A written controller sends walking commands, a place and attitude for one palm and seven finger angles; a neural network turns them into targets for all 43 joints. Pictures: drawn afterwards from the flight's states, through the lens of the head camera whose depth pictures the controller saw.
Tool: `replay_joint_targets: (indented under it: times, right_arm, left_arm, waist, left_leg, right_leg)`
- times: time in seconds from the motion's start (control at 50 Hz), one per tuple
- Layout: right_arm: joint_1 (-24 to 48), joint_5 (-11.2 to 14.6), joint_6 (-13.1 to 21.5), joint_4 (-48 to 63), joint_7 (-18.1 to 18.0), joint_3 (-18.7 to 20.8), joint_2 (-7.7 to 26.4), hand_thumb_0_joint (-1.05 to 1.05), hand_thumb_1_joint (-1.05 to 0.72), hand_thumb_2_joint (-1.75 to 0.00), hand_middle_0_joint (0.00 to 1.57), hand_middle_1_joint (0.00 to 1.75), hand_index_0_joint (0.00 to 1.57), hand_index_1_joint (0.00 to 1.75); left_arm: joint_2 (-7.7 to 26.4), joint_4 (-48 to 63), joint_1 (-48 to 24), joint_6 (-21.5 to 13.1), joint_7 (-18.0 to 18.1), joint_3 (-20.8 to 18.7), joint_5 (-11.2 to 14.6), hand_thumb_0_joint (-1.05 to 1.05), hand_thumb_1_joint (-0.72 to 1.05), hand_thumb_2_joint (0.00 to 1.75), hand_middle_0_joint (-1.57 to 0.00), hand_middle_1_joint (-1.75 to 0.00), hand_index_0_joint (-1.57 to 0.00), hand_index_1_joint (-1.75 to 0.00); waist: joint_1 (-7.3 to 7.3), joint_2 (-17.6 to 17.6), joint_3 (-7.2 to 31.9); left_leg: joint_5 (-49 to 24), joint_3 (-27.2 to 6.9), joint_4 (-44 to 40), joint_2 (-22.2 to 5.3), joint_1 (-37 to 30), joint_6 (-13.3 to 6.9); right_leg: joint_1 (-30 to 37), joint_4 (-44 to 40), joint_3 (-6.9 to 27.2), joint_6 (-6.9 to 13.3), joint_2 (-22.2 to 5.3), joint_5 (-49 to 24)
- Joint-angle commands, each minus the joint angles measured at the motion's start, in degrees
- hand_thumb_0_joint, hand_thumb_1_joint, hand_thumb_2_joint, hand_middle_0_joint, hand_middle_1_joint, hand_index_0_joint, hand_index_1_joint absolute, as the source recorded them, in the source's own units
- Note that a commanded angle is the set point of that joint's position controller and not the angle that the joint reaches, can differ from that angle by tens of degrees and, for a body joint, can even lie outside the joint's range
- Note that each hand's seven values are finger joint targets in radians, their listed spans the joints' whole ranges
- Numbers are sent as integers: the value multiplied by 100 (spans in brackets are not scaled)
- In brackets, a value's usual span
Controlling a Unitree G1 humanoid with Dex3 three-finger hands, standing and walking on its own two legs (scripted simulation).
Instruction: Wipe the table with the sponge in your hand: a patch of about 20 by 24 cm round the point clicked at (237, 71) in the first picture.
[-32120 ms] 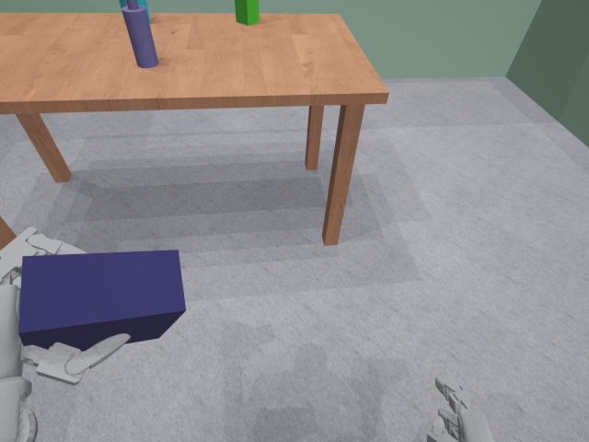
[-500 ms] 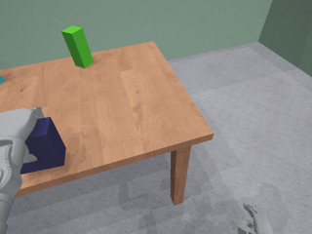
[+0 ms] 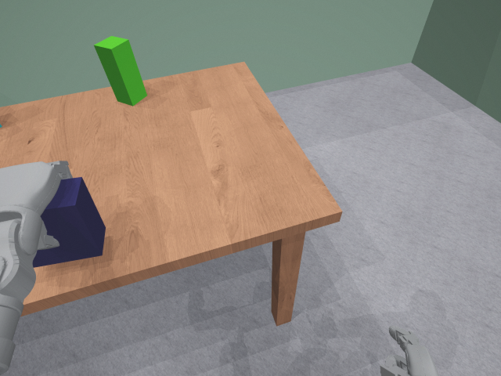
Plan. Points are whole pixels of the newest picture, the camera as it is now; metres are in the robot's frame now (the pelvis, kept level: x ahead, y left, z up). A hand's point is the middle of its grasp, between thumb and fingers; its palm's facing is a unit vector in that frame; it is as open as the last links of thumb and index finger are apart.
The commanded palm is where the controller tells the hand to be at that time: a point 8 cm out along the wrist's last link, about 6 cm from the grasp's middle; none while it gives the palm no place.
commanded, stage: move the sponge above the wiping area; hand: left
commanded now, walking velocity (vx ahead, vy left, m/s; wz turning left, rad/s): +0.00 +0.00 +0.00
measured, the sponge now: (55, 232) +0.29 +0.38 +0.06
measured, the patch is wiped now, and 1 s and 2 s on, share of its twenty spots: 0.00 0.00 0.10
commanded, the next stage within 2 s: lower the sponge onto the table in 0.38 s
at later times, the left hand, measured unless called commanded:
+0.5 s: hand (40, 217) +0.28 +0.36 +0.12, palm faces -0.01 +0.05 -1.00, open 10.4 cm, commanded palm +0.25 +0.36 +0.18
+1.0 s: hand (40, 221) +0.28 +0.37 +0.11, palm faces -0.07 +0.04 -1.00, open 10.4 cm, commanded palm +0.26 +0.37 +0.17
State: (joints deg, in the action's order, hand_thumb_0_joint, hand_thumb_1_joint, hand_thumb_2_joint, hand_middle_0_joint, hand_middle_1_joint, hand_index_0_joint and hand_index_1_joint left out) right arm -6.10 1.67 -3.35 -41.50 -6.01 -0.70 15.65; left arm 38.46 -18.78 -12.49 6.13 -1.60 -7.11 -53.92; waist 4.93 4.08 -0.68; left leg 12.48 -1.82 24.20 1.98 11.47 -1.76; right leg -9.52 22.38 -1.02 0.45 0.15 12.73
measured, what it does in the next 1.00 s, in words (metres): stands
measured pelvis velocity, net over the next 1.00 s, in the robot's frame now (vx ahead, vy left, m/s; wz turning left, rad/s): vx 0.00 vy -0.01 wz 0.00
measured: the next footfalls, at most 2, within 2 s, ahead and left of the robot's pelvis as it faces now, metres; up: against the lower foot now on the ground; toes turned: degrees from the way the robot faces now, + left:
none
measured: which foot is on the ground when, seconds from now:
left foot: down 0.00-1.00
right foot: down 0.00-1.00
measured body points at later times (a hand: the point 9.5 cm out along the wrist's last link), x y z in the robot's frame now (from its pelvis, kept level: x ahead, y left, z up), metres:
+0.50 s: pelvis +0.00 -0.01 +0.00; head +0.01 -0.03 +0.45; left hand +0.27 +0.36 +0.17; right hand +0.22 -0.23 -0.10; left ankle +0.00 +0.10 -0.74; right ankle -0.01 -0.12 -0.74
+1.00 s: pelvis +0.00 -0.01 +0.00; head +0.02 -0.03 +0.45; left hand +0.28 +0.37 +0.16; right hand +0.19 -0.26 -0.12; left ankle +0.00 +0.10 -0.74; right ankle -0.01 -0.12 -0.74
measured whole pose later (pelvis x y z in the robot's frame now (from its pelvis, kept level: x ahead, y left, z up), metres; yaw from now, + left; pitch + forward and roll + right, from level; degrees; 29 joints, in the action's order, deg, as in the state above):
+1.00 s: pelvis +0.00 -0.01 +0.00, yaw +0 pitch +0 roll +0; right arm -6.9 1.9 -3.1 -42.3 -6.7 0.0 16.7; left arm 39.1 -18.6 -9.4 5.7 -2.4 -8.1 -53.1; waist 5.3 4.3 -0.7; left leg 13.6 -2.2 25.5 1.5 11.8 -1.2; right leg -9.8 23.8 -1.4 1.0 0.7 14.0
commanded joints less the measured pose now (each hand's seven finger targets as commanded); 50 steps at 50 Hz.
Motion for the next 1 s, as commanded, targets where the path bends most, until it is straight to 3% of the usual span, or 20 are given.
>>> replay_joint_targets:
  times: [0.0,0.06,0.1,0.16,0.2,0.26,0.28,0.36,0.38,0.46,0.5,0.56,0.58,0.72,0.76,0.78,0.82,0.9,0.96,0.98]
  right_arm:
    - [802,15,172,857,50,216,762,0,-90,-90,20,30,20,30]
    - [933,18,171,972,65,212,842,0,-90,-90,20,30,20,30]
    - [854,18,203,921,43,239,799,0,-90,-90,20,30,20,30]
    - [943,27,229,955,-10,223,848,0,-90,-90,20,30,20,30]
    - [815,12,280,855,-67,236,785,0,-90,-90,20,30,20,30]
    - [902,13,331,895,-109,227,784,0,-90,-90,20,30,20,30]
    - [838,2,371,858,-112,210,711,0,-90,-90,20,30,20,30]
    - [928,9,315,831,-105,213,766,0,-90,-90,20,30,20,30]
    - [913,7,320,812,-101,187,693,0,-90,-90,20,30,20,30]
    - [986,2,245,870,-46,184,767,0,-90,-90,20,30,20,30]
    - [959,9,198,833,-40,167,735,0,-90,-90,20,30,20,30]
    - [1054,23,158,914,-28,156,805,0,-90,-90,20,30,20,30]
    - [1038,16,182,926,-40,115,740,0,-90,-90,20,30,20,30]
    - [821,-6,257,869,-107,217,785,0,-90,-90,20,30,20,30]
    - [858,-4,291,908,-113,213,795,0,-90,-90,20,30,20,30]
    - [817,-7,316,880,-121,207,729,0,-90,-90,20,30,20,30]
    - [712,1,274,760,-128,268,809,0,-90,-90,20,30,20,30]
    - [682,22,296,708,-131,264,809,0,-90,-90,20,30,20,30]
    - [771,4,324,827,-109,275,821,0,-90,-90,20,30,20,30]
    - [725,14,327,780,-109,261,758,0,-90,-90,20,30,20,30]
  left_arm:
    - [1873,1118,-894,350,178,-947,142,0,10,130,-120,-160,-120,-160]
    - [2087,1458,-760,466,77,-1131,197,0,10,130,-120,-160,-120,-160]
    - [1791,1535,-742,463,30,-902,220,0,10,130,-120,-160,-120,-160]
    - [2131,1875,-997,369,23,-1117,165,0,10,130,-120,-160,-120,-160]
    - [1891,1680,-1045,270,78,-939,160,0,10,130,-120,-160,-120,-160]
    - [2008,2034,-1580,155,156,-915,62,0,10,130,-120,-160,-120,-160]
    - [1861,1965,-1581,132,193,-805,56,0,10,130,-120,-160,-120,-160]
    - [2182,1756,-1527,239,256,-1078,10,0,10,130,-120,-160,-120,-160]
    - [1846,1742,-1631,257,245,-763,7,0,10,130,-120,-160,-120,-160]
    - [2059,1636,-1345,459,154,-971,40,0,10,130,-120,-160,-120,-160]
    - [1807,1400,-1137,524,62,-763,98,0,10,130,-120,-160,-120,-160]
    - [2188,1494,-1123,537,-69,-1058,101,0,10,130,-120,-160,-120,-160]
    - [1865,1491,-1267,522,-120,-711,83,0,10,130,-120,-160,-120,-160]
    - [2062,1497,-1447,82,-105,-880,57,0,10,130,-120,-160,-120,-160]
    - [2383,1680,-1515,-17,-23,-1191,37,0,10,130,-120,-160,-120,-160]
    - [2112,1544,-1446,-34,11,-994,57,0,10,130,-120,-160,-120,-160]
    - [2169,1161,-1249,-37,87,-1113,83,0,10,130,-120,-160,-120,-160]
    - [2107,936,-1458,-7,185,-995,69,0,10,130,-120,-160,-120,-160]
    - [2276,1316,-1358,-25,233,-1164,13,0,10,130,-120,-160,-120,-160]
    - [1977,1203,-1398,-15,234,-909,20,0,10,130,-120,-160,-120,-160]
  waist:
    - [164,208,1405]
    - [206,219,1445]
    - [101,-4,1417]
    - [79,207,1363]
    - [1,22,1230]
    - [9,393,1452]
    - [11,276,1540]
    - [94,444,1526]
    - [43,344,1561]
    - [136,378,1592]
    - [80,65,1294]
    - [132,92,1393]
    - [63,53,1318]
    - [38,221,1337]
    - [84,365,1532]
    - [56,265,1483]
    - [59,69,1270]
    - [11,121,1325]
    - [124,434,1670]
    - [35,198,1590]
  left_leg:
    - [-1941,46,-305,48,-194,25]
    - [-1903,20,-294,50,-246,-4]
    - [-1908,56,-259,45,-306,-36]
    - [-1755,46,-235,65,-362,-46]
    - [-1679,55,-217,77,-360,-62]
    - [-1735,30,-182,96,-552,-50]
    - [-1802,37,-159,109,-563,-52]
    - [-1804,43,-202,121,-487,-12]
    - [-1883,84,-183,118,-506,-11]
    - [-1947,56,-238,100,-484,7]
    - [-1758,101,-288,94,-343,-9]
    - [-1661,105,-279,98,-355,-29]
    - [-1671,143,-252,122,-318,-35]
    - [-1540,129,-205,139,-397,-72]
    - [-1648,96,-157,138,-462,-73]
    - [-1635,134,-125,160,-400,-77]
    - [-1517,148,-156,138,-235,-53]
    - [-1400,150,-163,133,-167,-46]
    - [-1755,98,-85,138,-327,-54]
    - [-1734,116,-67,132,-276,-57]
  right_leg:
    - [841,-47,-118,288,173,-1174]
    - [864,-46,-54,300,189,-1218]
    - [785,-44,-96,253,177,-1233]
    - [658,-78,-26,281,220,-1128]
    - [534,-83,-93,254,214,-1008]
    - [468,-103,-23,295,242,-1018]
    - [518,-55,-86,276,210,-998]
    - [624,-91,-9,326,231,-1092]
    - [634,-51,-84,301,187,-1125]
    - [794,-97,-12,332,211,-1277]
    - [768,-113,-88,289,179,-1183]
    - [834,-131,22,303,188,-1230]
    - [786,-93,-66,271,153,-1218]
    - [626,-129,-42,272,185,-1077]
    - [663,-95,34,304,220,-1135]
    - [662,-62,-27,275,178,-1120]
    - [584,-81,-37,264,187,-1103]
    - [532,-57,-46,271,189,-978]
    - [686,25,24,309,207,-1265]
    - [620,47,-46,274,189,-1219]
